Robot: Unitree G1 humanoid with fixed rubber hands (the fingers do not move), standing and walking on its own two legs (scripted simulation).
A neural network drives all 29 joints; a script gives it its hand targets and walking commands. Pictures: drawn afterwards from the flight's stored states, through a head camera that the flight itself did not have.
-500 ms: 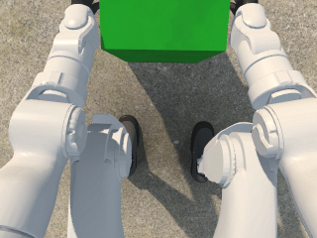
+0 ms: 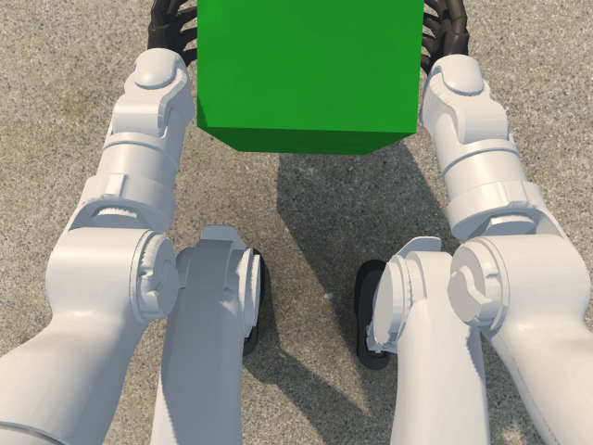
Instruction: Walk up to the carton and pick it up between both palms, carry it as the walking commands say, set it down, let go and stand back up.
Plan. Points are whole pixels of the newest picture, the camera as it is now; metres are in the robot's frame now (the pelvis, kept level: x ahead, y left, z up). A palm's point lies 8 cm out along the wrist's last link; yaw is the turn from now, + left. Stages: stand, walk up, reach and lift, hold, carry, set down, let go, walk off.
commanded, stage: reach and lift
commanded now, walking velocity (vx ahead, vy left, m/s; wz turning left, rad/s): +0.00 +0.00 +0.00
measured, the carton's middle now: (305, 79) +0.52 +0.04 -0.19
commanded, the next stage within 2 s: none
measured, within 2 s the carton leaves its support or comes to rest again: neither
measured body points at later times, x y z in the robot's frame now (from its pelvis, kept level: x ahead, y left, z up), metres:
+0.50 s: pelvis +0.01 +0.00 +0.04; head +0.32 +0.02 +0.36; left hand +0.52 +0.19 -0.07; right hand +0.54 -0.12 -0.07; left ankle +0.12 +0.13 -0.35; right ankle +0.12 -0.13 -0.35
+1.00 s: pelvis +0.01 +0.00 +0.09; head +0.28 +0.02 +0.45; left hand +0.50 +0.19 +0.01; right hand +0.52 -0.12 +0.01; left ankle +0.12 +0.13 -0.35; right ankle +0.12 -0.13 -0.35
